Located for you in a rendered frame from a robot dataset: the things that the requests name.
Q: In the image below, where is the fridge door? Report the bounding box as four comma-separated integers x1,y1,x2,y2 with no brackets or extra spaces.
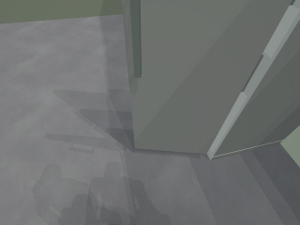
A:
122,0,292,155

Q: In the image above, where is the handle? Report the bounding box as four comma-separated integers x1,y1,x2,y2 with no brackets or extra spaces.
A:
129,0,142,78

